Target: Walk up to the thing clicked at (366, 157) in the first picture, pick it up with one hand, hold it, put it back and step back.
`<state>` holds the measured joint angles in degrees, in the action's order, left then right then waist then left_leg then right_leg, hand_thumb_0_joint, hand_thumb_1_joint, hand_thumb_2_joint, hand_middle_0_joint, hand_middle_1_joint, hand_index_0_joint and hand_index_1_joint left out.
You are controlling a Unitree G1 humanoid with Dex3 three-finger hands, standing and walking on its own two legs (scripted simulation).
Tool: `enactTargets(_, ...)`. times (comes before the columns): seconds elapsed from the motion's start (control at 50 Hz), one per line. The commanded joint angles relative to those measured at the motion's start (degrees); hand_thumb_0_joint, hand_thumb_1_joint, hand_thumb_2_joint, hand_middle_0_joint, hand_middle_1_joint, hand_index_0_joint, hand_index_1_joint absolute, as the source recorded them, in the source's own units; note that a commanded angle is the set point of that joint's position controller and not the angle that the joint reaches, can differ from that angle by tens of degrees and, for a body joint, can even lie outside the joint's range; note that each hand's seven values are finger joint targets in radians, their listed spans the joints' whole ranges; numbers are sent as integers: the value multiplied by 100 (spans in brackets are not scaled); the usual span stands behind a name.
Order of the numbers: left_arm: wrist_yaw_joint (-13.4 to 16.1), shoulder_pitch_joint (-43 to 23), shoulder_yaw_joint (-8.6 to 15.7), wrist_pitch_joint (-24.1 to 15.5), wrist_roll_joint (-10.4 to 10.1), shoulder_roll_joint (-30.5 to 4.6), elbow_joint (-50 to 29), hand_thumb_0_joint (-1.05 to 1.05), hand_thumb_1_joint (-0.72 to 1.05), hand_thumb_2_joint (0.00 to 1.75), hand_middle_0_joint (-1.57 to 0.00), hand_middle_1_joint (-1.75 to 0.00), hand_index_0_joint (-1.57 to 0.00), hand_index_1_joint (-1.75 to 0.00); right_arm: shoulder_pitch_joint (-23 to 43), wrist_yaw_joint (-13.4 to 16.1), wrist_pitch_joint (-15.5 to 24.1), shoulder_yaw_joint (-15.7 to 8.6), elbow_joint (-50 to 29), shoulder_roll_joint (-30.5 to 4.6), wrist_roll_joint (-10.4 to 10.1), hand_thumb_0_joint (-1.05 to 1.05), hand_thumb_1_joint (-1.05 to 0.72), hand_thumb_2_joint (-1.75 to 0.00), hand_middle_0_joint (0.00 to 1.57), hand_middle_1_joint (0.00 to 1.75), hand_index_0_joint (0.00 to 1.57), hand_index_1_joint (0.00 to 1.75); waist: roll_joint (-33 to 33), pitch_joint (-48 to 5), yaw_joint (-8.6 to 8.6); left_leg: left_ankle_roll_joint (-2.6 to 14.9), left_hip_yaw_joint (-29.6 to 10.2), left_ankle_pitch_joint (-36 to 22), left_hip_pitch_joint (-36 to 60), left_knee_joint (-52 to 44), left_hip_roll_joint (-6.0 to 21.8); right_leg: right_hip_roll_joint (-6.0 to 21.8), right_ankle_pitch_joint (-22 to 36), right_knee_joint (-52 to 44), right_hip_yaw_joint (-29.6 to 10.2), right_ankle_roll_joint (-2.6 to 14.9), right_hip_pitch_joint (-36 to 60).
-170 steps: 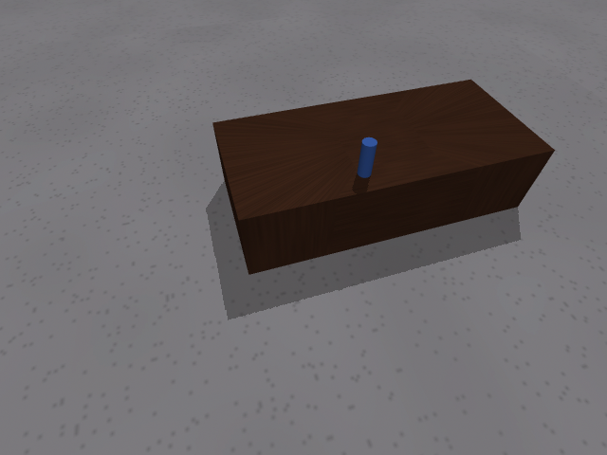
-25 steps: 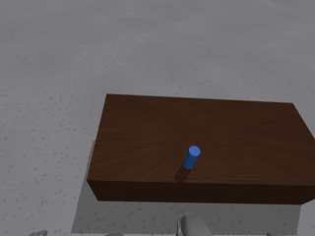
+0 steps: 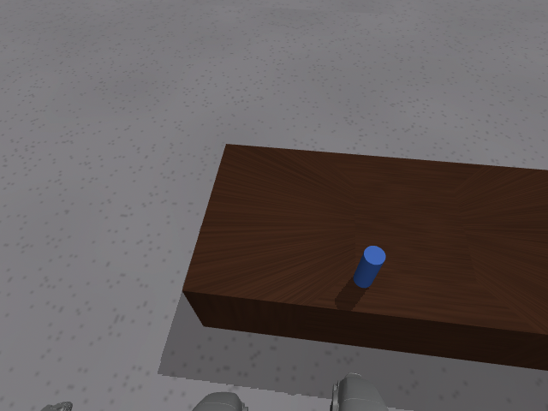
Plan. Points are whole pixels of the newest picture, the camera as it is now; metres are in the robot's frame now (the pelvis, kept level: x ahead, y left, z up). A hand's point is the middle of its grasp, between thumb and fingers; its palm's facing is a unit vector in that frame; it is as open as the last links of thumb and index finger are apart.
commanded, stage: walk up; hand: right
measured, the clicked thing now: (368, 267) +0.48 -0.21 -0.34
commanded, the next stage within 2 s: stand in 1.46 s
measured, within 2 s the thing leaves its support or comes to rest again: neither
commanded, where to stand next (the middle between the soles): +0.09 +0.02 m, yaw -4 degrees
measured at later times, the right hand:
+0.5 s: hand out of the picture +0.10 -0.23 -0.13, palm faces +0.01 +0.93 -0.36, open 7.4 cm
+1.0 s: hand out of the picture +0.10 -0.26 -0.12, palm faces +0.06 +0.93 -0.36, open 7.4 cm
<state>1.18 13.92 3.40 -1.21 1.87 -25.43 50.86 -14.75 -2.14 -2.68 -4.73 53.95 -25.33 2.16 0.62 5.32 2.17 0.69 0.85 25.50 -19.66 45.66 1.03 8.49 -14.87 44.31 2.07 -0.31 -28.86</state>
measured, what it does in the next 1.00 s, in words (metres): steps on the spot: right foot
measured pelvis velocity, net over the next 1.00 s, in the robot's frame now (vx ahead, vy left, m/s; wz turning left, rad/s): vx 0.04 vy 0.01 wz -0.08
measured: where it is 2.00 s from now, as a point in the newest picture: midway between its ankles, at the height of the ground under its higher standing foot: outside the picture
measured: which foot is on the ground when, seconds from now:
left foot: down 0.00-1.00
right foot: down 0.00-0.02, up 0.04-0.24, down 0.26-1.00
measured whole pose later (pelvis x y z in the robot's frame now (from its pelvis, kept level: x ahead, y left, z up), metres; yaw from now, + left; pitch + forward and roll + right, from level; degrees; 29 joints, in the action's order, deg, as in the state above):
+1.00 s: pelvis +0.04 +0.01 +0.04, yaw -5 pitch -2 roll +1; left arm -0.8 4.5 -0.1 -0.6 0.3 -19.7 64.4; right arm -5.7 -0.2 0.7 -1.5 64.1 -21.4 1.2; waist -0.1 3.8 -0.2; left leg -0.5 4.4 17.1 -3.6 23.0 1.4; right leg -0.4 -10.6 25.9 -1.2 0.4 -13.2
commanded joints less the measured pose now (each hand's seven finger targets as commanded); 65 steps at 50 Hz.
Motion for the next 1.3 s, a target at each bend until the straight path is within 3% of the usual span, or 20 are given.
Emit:
enactTargets(0.0, 123, -419, 134, -26, -119, -731, -497, 0, 90, 90, -20, -30, -20, -30, -476, 152, 261, -412, -387, -1859, 113, 0, -90, -90, 20, 30, 20, 30, 1533, -258, -535, 896, -3289, 2295, 557, -3234, 1742, -861, -1924, 1163, 101, 118, -1644)
enactTargets(0.02, 166, -673, 260, -54, -67, -1260, -375, 0, 90, 90, -20, -30, -20, -30, -67, 133, 266, -401, -465, -2006, 26, 0, -90, -90, 20, 30, 20, 30, 1121, 195, -581, 1384, -3635, 2629, -404, -3340, 2065, -513, -1868, 1355, -522, 196, -1149)
enactTargets(0.04, 134, -530, 258, -80, -96, -1363, -209, 0, 90, 90, -20, -30, -20, -30, 416, 144, 277, -331, -587, -1733, 29, 0, -90, -90, 20, 30, 20, 30, 741, 482, -339, 1310, -3030, 1914, -803, -3046, 1889, -428, -1614, 1372, -490, 214, -646)
enactTargets(0.08, 36, -101, 169, -125, -190, -894, 34, 0, 90, 90, -20, -30, -20, -30, 552, 229, 393, -144, -555, -1190, 15, 0, -90, -90, 20, 30, 20, 30, 587, 251, -133, 902, -1594, -763, 209, -2319, 1088, -564, -985, 926, -512, 184, -652)
enactTargets(0.14, -5, -189, 143, -143, -189, -874, 136, 0, 90, 90, -20, -30, -20, -30, 175, 232, 490, -167, -342, -1301, -60, 0, -90, -90, 20, 30, 20, 30, 1022, -120, -264, 903, -1301, -2730, 662, -1842, 1189, -583, -857, 276, -154, 159, 2)
enactTargets(0.2, 0, -215, 95, -192, -170, -763, 174, 0, 90, 90, -20, -30, -20, -30, 229, 266, 451, -95, -387, -1195, -129, 0, -90, -90, 20, 30, 20, 30, 1021, -355, -241, 847, -855, -3548, 726, -1321, 1096, -814, -412, -777, 113, 235, 832)
enactTargets(0.24, 10, -66, 111, -205, -134, -824, 293, 0, 90, 90, -20, -30, -20, -30, 316, 282, 429, -32, -390, -1063, -227, 0, -90, -90, 20, 30, 20, 30, 693, -604, -96, 583, -603, -3378, 523, -834, 910, -783, 648, -1630, -67, 370, 1675)
enactTargets(0.26, 34, 14, 185, -230, -97, -1130, 326, 0, 90, 90, -20, -30, -20, -30, 274, 297, 456, 38, -418, -859, -283, 0, -90, -90, 20, 30, 20, 30, 124, -859, -54, 379, -468, -3123, 141, -396, 687, -369, 1646, -1535, -758, 546, 2275)
enactTargets(0.28, 41, 25, 226, -259, -80, -1368, 288, 0, 90, 90, -20, -30, -20, -30, 191, 307, 479, 95, -468, -727, -311, 0, -90, -90, 20, 30, 20, 30, -391, -1054, -83, 156, -277, -2321, -397, -8, 304, 386, 1894, -1677, -1922, 924, 2647)
enactTargets(0.3, 2, -304, 194, -221, -179, -1435, 250, 0, 90, 90, -20, -30, -20, -30, 96, 343, 439, 66, -316, -785, -268, 0, -90, -90, 20, 30, 20, 30, -476, -1037, -227, 141, -65, -343, 82, -177, 66, 931, 1366, -1719, -2283, 1378, 1964)
enactTargets(0.32, -36, -602, 152, -187, -157, -1379, 169, 0, 90, 90, -20, -30, -20, -30, -82, 369, 459, 35, -153, -812, -215, 0, -90, -90, 20, 30, 20, 30, -696, -953, -379, 171, -162, 17, 521, -653, 89, 928, 1171, -1620, -2240, 1361, 1483)
enactTargets(0.34, -64, -771, 86, -140, -170, -1168, 157, 0, 90, 90, -20, -30, -20, -30, -97, 360, 506, 14, -46, -832, -187, 0, -90, -90, 20, 30, 20, 30, -542, -868, -476, 210, -333, -201, 832, -1341, 202, 609, 1074, -1457, -1736, 1079, 1137)
enactTargets(0.38, -105, -897, -53, -87, -204, -793, 136, 0, 90, 90, -20, -30, -20, -30, 268, 329, 589, -38, -19, -1149, -147, 0, -90, -90, 20, 30, 20, 30, 25, -560, -321, 544, -1313, -885, 767, -2256, 935, -372, 932, -723, -651, 378, 803)
enactTargets(0.4, -99, -795, -45, -86, -191, -788, 222, 0, 90, 90, -20, -30, -20, -30, 505, 318, 610, -17, -55, -1222, -160, 0, -90, -90, 20, 30, 20, 30, -111, -470, -175, 746, -1456, -1438, 832, -2171, 1257, -561, 698, -734, -418, 253, 819)
enactTargets(0.42, -92, -742, -46, -108, -158, -803, 347, 0, 90, 90, -20, -30, -20, -30, 652, 305, 615, 9, -66, -1198, -163, 0, -90, -90, 20, 30, 20, 30, -185, -475, -127, 812, -1342, -1876, 794, -1943, 1333, -521, 699, -923, -421, 236, 1005)
enactTargets(0.52, -97, -1025, -60, -140, -241, -779, 423, 0, 90, 90, -20, -30, -20, -30, 617, 346, 612, 69, 170, -980, -183, 0, -90, -90, 20, 30, 20, 30, 214, -699, -260, 167, -416, -3000, 830, -1985, 671, -295, 2263, -1075, -597, 449, 1764)
enactTargets(0.68, -119, -1206, -104, -66, -166, -763, 703, 0, 90, 90, -20, -30, -20, -30, 1153, 296, 529, 114, 315, -840, -158, 0, -90, -90, 20, 30, 20, 30, 46, -629, -180, 264, -375, -1108, 785, -2542, 711, -308, 1342, -1669, -744, 344, 1993)
enactTargets(0.84, -104, -1370, -95, -96, -148, -788, 869, 0, 90, 90, -20, -30, -20, -30, 1132, 252, 489, 132, 563, -737, -133, 0, -90, -90, 20, 30, 20, 30, -307, -619, -264, 138, -106, -1181, 1256, -2606, 486, -127, 1321, -2228, -1139, 332, 1842)
enactTargets(1.14, -80, -1267, -54, -53, -155, -611, 1019, 0, 90, 90, -20, -30, -20, -30, 1136, 291, 491, 100, 756, -782, -136, 0, -90, -90, 20, 30, 20, 30, -3, -808, -247, 117, 56, -2206, 1728, -2830, 705, -272, 2122, -2110, -816, 282, 2075)
enactTargets(1.28, -84, -1306, -45, -17, -128, -581, 1016, 0, 90, 90, -20, -30, -20, -30, 1117, 290, 468, 84, 735, -750, -125, 0, -90, -90, 20, 30, 20, 30, -60, -556, -255, 145, 54, -1580, 1577, -3010, 725, -314, 1711, -2161, -882, 271, 1955)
